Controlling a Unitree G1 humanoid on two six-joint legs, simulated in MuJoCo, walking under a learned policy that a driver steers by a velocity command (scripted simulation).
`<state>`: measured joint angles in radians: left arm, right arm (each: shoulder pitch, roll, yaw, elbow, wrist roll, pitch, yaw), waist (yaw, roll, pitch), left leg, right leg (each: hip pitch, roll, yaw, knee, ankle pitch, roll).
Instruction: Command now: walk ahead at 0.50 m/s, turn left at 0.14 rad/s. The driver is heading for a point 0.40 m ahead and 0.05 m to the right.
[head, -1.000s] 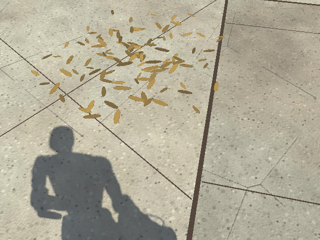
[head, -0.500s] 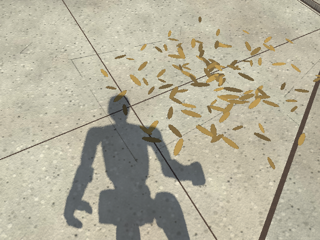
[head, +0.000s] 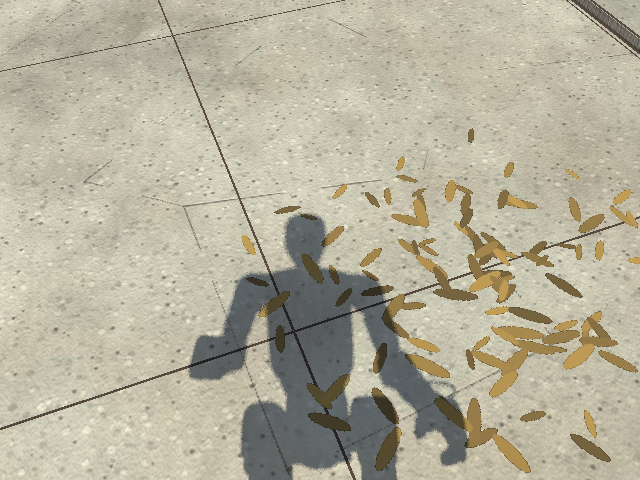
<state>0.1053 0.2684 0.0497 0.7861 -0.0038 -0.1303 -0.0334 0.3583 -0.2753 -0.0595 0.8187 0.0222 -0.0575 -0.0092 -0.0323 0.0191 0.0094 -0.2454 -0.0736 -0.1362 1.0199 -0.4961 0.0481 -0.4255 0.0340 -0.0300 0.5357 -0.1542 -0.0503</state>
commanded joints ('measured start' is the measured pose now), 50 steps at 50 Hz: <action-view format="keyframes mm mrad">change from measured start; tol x32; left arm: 1 159 120 32 -6 -3 17 5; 50 108 84 7 115 8 104 66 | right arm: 1 -91 -136 -22 -115 -4 -32 1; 50 -185 -49 7 79 -31 34 -11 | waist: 1 96 -66 -41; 18 113 -92 48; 24 -43 215 -533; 50 35 -61 -44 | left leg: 1 -514 123 21 220 116 -1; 19 -323 102 134 -534 498 -1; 23 619 473 -256 -455 1326 277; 30 -65 298 -2 -716 933 205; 39 -201 197 26 -748 28 60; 50 37 108 130 -583 412 -12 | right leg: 1 448 -330 491 -290 -200 -183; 21 450 -195 86 -24 685 -47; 24 -135 24 167 739 -558 84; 25 -184 -31 175 775 -519 84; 40 294 -183 139 -112 88 20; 43 61 -140 126 -178 -256 24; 50 198 -112 84 -89 88 41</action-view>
